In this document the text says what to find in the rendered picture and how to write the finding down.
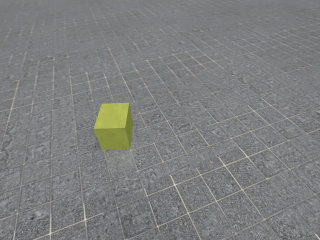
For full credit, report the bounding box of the carton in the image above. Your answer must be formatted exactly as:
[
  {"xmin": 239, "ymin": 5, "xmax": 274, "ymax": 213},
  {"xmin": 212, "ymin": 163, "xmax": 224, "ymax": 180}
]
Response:
[{"xmin": 93, "ymin": 103, "xmax": 133, "ymax": 150}]

